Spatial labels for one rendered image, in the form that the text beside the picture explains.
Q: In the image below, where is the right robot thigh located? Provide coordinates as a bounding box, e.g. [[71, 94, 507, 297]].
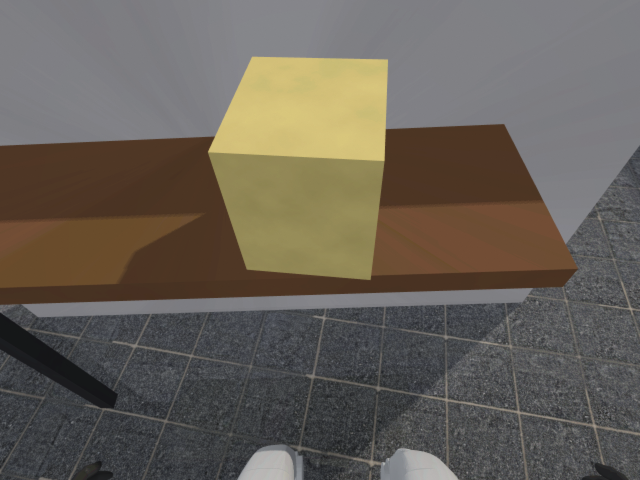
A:
[[380, 450, 458, 480]]

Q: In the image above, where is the left robot thigh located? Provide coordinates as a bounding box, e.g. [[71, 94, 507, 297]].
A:
[[237, 445, 304, 480]]

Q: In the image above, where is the robot thigh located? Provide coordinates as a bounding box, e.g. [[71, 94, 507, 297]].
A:
[[237, 445, 304, 480], [380, 450, 458, 480]]

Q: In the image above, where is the table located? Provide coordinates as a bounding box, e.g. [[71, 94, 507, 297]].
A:
[[0, 124, 578, 408]]

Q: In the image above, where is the carton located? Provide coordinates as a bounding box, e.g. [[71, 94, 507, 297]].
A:
[[208, 57, 388, 280]]

